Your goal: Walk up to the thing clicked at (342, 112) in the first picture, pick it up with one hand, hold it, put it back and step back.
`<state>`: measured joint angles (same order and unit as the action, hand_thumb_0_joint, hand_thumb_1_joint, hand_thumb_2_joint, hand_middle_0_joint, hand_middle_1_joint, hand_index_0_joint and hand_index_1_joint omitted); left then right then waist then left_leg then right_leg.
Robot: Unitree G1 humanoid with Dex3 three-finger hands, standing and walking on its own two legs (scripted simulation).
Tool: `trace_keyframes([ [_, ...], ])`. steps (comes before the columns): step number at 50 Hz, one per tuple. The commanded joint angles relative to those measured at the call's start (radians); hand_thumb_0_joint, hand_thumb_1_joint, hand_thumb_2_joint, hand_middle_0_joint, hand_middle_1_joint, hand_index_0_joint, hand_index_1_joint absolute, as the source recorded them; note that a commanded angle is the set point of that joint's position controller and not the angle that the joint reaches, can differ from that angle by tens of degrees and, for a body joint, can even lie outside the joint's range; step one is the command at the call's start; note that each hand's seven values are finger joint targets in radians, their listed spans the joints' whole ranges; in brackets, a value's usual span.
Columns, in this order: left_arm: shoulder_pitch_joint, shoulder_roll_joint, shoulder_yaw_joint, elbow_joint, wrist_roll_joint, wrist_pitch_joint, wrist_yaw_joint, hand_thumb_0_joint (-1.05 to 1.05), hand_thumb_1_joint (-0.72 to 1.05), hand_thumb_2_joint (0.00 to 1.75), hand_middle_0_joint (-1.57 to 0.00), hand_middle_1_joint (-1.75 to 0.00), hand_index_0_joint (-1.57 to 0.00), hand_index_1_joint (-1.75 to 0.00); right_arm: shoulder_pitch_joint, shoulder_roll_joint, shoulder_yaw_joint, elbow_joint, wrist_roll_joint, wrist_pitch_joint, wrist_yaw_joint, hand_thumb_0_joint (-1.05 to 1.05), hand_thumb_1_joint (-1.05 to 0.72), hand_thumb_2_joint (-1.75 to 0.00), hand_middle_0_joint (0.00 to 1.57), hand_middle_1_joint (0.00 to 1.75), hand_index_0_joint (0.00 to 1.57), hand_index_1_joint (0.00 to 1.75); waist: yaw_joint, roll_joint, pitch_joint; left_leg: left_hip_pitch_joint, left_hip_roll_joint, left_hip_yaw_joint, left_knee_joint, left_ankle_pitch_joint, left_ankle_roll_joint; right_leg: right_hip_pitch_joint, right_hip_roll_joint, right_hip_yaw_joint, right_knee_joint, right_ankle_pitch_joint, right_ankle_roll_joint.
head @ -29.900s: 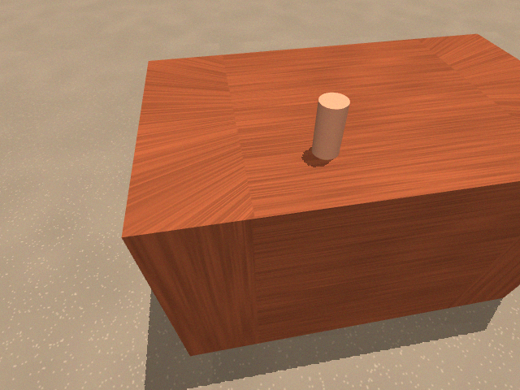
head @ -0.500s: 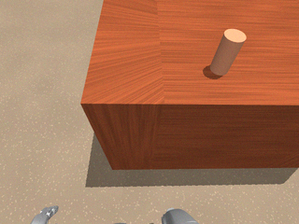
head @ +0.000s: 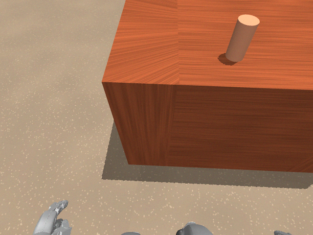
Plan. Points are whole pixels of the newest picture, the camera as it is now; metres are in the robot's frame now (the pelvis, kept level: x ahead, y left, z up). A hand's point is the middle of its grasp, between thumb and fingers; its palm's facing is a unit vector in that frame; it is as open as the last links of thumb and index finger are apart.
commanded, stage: step back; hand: right
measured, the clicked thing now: (240, 39) +0.72 -0.25 +0.07
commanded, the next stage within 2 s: none
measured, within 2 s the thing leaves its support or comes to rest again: neither
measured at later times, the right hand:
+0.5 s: hand out of the picture -0.04 -0.33 -0.14, palm faces +0.06 +0.92 -0.39, open 7.4 cm
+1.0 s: hand out of the picture -0.20 -0.32 -0.13, palm faces -0.06 +0.91 -0.42, open 7.4 cm
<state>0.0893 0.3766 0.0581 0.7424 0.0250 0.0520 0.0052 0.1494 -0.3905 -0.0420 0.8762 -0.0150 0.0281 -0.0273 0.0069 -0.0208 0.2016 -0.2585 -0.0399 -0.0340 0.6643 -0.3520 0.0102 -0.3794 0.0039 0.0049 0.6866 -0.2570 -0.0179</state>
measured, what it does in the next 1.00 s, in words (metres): walks backwards: right foot, then left foot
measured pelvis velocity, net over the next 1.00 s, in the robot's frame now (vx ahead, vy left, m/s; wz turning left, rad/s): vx -0.30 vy -0.06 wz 0.01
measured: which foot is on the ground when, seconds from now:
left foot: down 0.00-0.44, up 0.46-0.80, down 0.82-1.00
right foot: down 0.00-0.02, up 0.04-0.38, down 0.40-0.84, up 0.86-1.00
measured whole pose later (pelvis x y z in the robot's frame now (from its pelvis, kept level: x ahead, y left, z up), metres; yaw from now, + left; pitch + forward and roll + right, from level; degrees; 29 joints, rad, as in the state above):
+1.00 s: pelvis -0.30 -0.06 +0.01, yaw +1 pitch -2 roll -1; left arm 0.12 0.38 0.06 0.83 0.00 0.07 0.02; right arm 0.17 -0.37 -0.04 0.85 -0.04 0.06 -0.01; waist -0.01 -0.01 0.14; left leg -0.31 0.01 -0.03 0.63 -0.28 0.02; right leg -0.45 0.09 0.07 1.16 -0.54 -0.01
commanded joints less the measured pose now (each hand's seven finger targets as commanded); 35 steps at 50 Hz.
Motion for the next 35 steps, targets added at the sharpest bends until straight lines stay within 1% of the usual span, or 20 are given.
trace_keyframes([
  [1,0.006,0.167,0.06,-0.07,-0.012,-0.004,0.016,0.0,0.9,0.9,-0.2,-0.3,-0.2,-0.3,0.049,-0.328,-0.094,-0.073,-0.033,-0.029,0.006,0.0,-0.9,-0.9,0.2,0.3,0.2,0.3,-0.018,0.242,-0.222,0.065,0.387,-0.462,-0.363,0.292,0.199,-0.125,0.119,0.077,0.271,-0.334,-0.009],
  [2,-0.011,0.202,0.077,-0.063,0.005,0.0,0.03,0.0,0.9,0.9,-0.2,-0.3,-0.2,-0.3,0.024,-0.373,-0.107,-0.088,-0.028,-0.029,0.008,0.0,-0.9,-0.9,0.2,0.3,0.2,0.3,-0.05,0.251,-0.201,-0.085,0.484,-0.538,-0.386,0.272,0.296,-0.053,0.116,0.17,0.464,-0.427,0.002],
  [3,-0.002,0.221,0.081,-0.045,0.007,0.0,0.029,0.0,0.9,0.9,-0.2,-0.3,-0.2,-0.3,0.0,-0.339,-0.103,-0.087,-0.029,-0.032,0.003,0.0,-0.9,-0.9,0.2,0.3,0.2,0.3,-0.035,0.2,-0.163,-0.121,0.461,-0.505,-0.387,0.241,0.299,-0.053,0.105,0.204,0.553,-0.376,0.002],
  [5,0.081,0.2,0.083,0.001,-0.012,0.003,0.016,0.0,0.9,0.9,-0.2,-0.3,-0.2,-0.3,-0.095,-0.247,-0.073,-0.11,-0.036,-0.038,0.001,0.0,-0.9,-0.9,0.2,0.3,0.2,0.3,0.041,0.14,-0.134,-0.081,0.299,-0.257,-0.346,0.327,0.198,-0.097,0.129,0.238,0.618,-0.254,-0.002],
  [6,0.126,0.199,0.084,0.014,-0.015,0.004,0.012,0.0,0.9,0.9,-0.2,-0.3,-0.2,-0.3,-0.102,-0.227,-0.07,-0.118,-0.028,-0.039,-0.002,0.0,-0.9,-0.9,0.2,0.3,0.2,0.3,0.057,0.157,-0.141,-0.042,0.275,-0.206,-0.332,0.342,0.18,-0.122,0.136,0.224,0.634,-0.209,0.004],
  [11,0.134,0.184,0.082,0.015,0.002,-0.007,0.007,0.0,0.9,0.9,-0.2,-0.3,-0.2,-0.3,0.002,-0.212,-0.077,-0.109,-0.011,-0.034,-0.002,0.0,-0.9,-0.9,0.2,0.3,0.2,0.3,-0.005,0.172,-0.207,0.18,0.274,-0.177,-0.283,0.353,0.21,-0.15,0.106,0.17,0.477,-0.208,0.066],
  [14,0.13,0.18,0.07,0.016,0.002,-0.009,0.002,0.0,0.9,0.9,-0.2,-0.3,-0.2,-0.3,0.01,-0.243,-0.091,-0.12,-0.013,-0.026,-0.001,0.0,-0.9,-0.9,0.2,0.3,0.2,0.3,-0.03,0.216,-0.248,0.196,0.306,-0.169,-0.263,0.309,0.237,-0.066,0.053,0.12,0.276,-0.256,0.075],
  [16,0.165,0.181,0.068,0.037,0.0,-0.014,-0.001,0.0,0.9,0.9,-0.2,-0.3,-0.2,-0.3,-0.016,-0.26,-0.093,-0.13,-0.02,-0.014,0.002,0.0,-0.9,-0.9,0.2,0.3,0.2,0.3,-0.015,0.244,-0.273,0.142,0.305,-0.153,-0.234,0.284,0.211,0.05,0.003,0.07,0.073,-0.24,0.058],
  [17,0.204,0.177,0.067,0.053,-0.001,-0.017,-0.002,0.0,0.9,0.9,-0.2,-0.3,-0.2,-0.3,-0.04,-0.264,-0.095,-0.135,-0.019,-0.008,0.002,0.0,-0.9,-0.9,0.2,0.3,0.2,0.3,-0.002,0.273,-0.286,0.137,0.305,-0.148,-0.207,0.31,0.192,0.088,-0.004,0.055,-0.028,-0.215,0.044],
  [19,0.298,0.172,0.074,0.115,0.003,-0.021,-0.005,0.0,0.9,0.9,-0.2,-0.3,-0.2,-0.3,-0.065,-0.275,-0.091,-0.139,-0.016,0.009,0.006,0.0,-0.9,-0.9,0.2,0.3,0.2,0.3,0.039,0.232,-0.292,0.004,0.258,-0.103,-0.148,0.262,0.154,0.247,0.022,-0.017,-0.236,-0.045,0.018],
  [20,0.293,0.189,0.083,0.121,0.012,-0.025,-0.001,0.0,0.9,0.9,-0.2,-0.3,-0.2,-0.3,-0.057,-0.241,-0.077,-0.133,-0.008,0.016,0.01,0.0,-0.9,-0.9,0.2,0.3,0.2,0.3,0.039,0.171,-0.267,-0.071,0.208,-0.092,-0.088,0.162,0.111,0.268,0.01,0.027,-0.294,-0.005,0.006],
  [21,0.268,0.267,0.103,0.1,0.03,-0.031,-0.003,0.0,0.9,0.9,-0.2,-0.3,-0.2,-0.3,-0.036,-0.183,-0.064,-0.145,0.003,0.018,0.01,0.0,-0.9,-0.9,0.2,0.3,0.2,0.3,0.034,-0.051,-0.221,-0.245,0.063,-0.072,0.063,-0.043,0.045,0.257,-0.134,0.3,-0.341,-0.097,-0.046],
  [22,0.179,0.353,0.121,0.047,0.026,-0.03,-0.005,0.0,0.9,0.9,-0.2,-0.3,-0.2,-0.3,-0.042,-0.144,-0.055,-0.164,0.003,0.015,-0.001,0.0,-0.9,-0.9,0.2,0.3,0.2,0.3,0.026,-0.224,-0.156,-0.329,-0.07,-0.036,0.246,-0.238,-0.016,0.105,-0.309,0.487,-0.401,-0.116,-0.134],
  [23,0.116,0.406,0.124,0.014,0.032,-0.031,0.001,0.0,0.9,0.9,-0.2,-0.3,-0.2,-0.3,-0.085,-0.205,-0.079,-0.153,-0.004,0.017,-0.018,0.0,-0.9,-0.9,0.2,0.3,0.2,0.3,0.073,-0.27,-0.118,-0.251,-0.024,-0.123,0.439,-0.277,-0.022,-0.102,-0.434,0.616,-0.455,-0.112,-0.265],
  [24,0.078,0.355,0.112,0.006,0.023,-0.036,0.004,0.0,0.9,0.9,-0.2,-0.3,-0.2,-0.3,-0.067,-0.237,-0.085,-0.134,0.003,0.015,-0.014,0.0,-0.9,-0.9,0.2,0.3,0.2,0.3,0.037,-0.216,-0.071,-0.198,-0.011,-0.171,0.521,-0.217,-0.018,-0.185,-0.41,0.557,-0.462,-0.093,-0.251],
  [26,-0.019,0.244,0.083,-0.005,0.015,-0.04,0.012,0.0,0.9,0.9,-0.2,-0.3,-0.2,-0.3,0.025,-0.205,-0.066,-0.08,0.018,0.011,-0.007,0.0,-0.9,-0.9,0.2,0.3,0.2,0.3,-0.039,-0.095,-0.09,-0.227,-0.085,-0.161,0.526,-0.083,-0.006,-0.031,-0.206,0.208,-0.308,0.223,-0.116],
  [27,-0.035,0.228,0.088,-0.009,0.017,-0.038,0.015,0.0,0.9,0.9,-0.2,-0.3,-0.2,-0.3,0.064,-0.179,-0.055,-0.069,0.02,0.01,-0.01,0.0,-0.9,-0.9,0.2,0.3,0.2,0.3,-0.057,-0.133,-0.134,-0.248,-0.097,-0.139,0.544,-0.074,-0.015,0.047,-0.183,0.15,-0.262,0.325,-0.109],
  [31,0.115,0.214,0.086,-0.012,0.019,-0.034,0.031,0.0,0.9,0.9,-0.2,-0.3,-0.2,-0.3,0.027,-0.171,-0.04,-0.095,0.006,-0.004,-0.016,0.0,-0.9,-0.9,0.2,0.3,0.2,0.3,0.042,-0.142,-0.199,-0.318,-0.056,-0.095,0.401,-0.134,-0.038,0.309,-0.225,0.177,-0.177,0.505,-0.16],
  [34,0.147,0.228,0.089,-0.01,0.012,-0.028,0.043,0.0,0.9,0.9,-0.2,-0.3,-0.2,-0.3,0.008,-0.167,-0.043,-0.109,-0.007,-0.01,-0.014,0.0,-0.9,-0.9,0.2,0.3,0.2,0.3,0.076,-0.157,-0.232,-0.293,-0.006,-0.06,0.258,-0.193,-0.035,0.397,-0.304,0.234,-0.149,0.599,-0.204],
  [35,0.139,0.234,0.092,-0.017,0.009,-0.028,0.047,0.0,0.9,0.9,-0.2,-0.3,-0.2,-0.3,0.031,-0.163,-0.043,-0.11,-0.009,-0.012,-0.012,0.0,-0.9,-0.9,0.2,0.3,0.2,0.3,0.069,-0.169,-0.257,-0.274,0.016,-0.058,0.165,-0.184,-0.025,0.43,-0.318,0.248,-0.127,0.627,-0.201],
])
